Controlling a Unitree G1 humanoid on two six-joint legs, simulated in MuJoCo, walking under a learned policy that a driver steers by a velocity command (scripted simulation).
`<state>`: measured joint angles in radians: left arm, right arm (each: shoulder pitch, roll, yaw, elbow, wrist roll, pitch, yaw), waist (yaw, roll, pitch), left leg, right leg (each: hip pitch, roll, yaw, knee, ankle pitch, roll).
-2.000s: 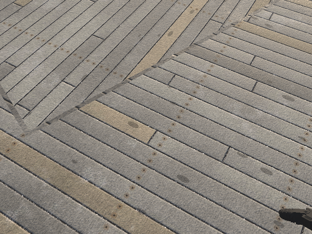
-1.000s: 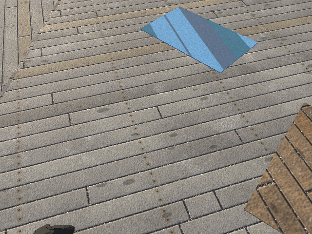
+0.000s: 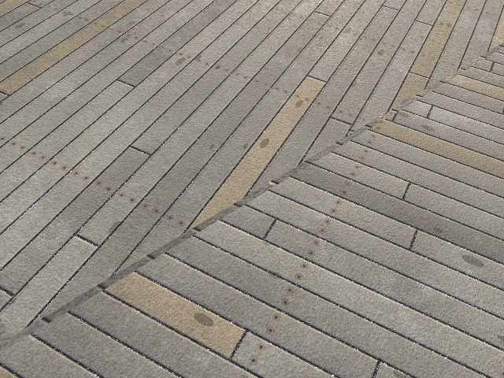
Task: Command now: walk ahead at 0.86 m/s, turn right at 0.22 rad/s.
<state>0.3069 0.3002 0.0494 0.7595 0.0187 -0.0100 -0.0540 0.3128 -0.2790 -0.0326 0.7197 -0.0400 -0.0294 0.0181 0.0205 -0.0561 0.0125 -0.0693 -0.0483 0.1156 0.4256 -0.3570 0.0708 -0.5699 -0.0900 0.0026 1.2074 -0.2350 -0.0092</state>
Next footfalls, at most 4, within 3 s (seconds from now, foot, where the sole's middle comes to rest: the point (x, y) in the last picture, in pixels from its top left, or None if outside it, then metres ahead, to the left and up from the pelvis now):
0.28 right None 0.38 -0.03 -0.77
0.68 left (249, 266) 0.84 0.02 -0.77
1.14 right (384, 233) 0.99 -0.42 -0.77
1.58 left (461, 165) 1.32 -0.77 -0.77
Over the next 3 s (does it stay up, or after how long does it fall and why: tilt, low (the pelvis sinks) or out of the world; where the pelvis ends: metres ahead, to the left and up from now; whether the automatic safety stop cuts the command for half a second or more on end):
stays up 1.39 -0.90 0.01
